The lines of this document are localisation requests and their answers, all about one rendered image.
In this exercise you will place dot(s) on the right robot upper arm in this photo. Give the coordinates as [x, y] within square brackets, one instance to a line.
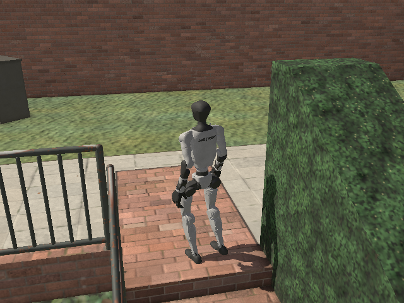
[222, 151]

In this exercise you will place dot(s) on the left robot upper arm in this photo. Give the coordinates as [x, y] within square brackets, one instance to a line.
[185, 139]

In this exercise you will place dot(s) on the right robot hand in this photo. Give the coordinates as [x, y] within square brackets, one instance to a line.
[213, 171]

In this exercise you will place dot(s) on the left robot hand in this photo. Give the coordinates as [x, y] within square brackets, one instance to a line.
[176, 198]

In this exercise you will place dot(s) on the robot head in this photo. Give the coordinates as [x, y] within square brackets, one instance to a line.
[201, 110]

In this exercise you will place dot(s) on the robot right foot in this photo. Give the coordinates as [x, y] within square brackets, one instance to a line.
[223, 250]

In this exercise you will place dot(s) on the robot left forearm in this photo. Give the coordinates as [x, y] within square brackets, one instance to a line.
[183, 178]

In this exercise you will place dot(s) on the robot right forearm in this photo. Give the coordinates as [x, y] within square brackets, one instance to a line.
[219, 162]

